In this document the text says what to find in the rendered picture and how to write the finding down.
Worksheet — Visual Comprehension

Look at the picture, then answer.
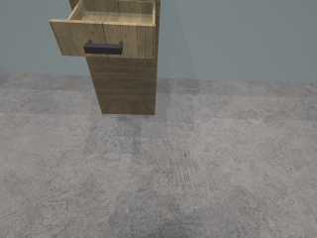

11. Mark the handle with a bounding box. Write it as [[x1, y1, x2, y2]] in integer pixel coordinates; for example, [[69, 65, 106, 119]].
[[83, 40, 123, 55]]

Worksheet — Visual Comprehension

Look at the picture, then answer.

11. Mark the drawer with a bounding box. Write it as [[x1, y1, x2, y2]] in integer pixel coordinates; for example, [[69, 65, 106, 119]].
[[49, 0, 156, 60]]

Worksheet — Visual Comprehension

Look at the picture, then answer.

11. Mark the cabinet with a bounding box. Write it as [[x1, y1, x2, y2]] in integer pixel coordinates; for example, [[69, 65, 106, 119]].
[[68, 0, 160, 115]]

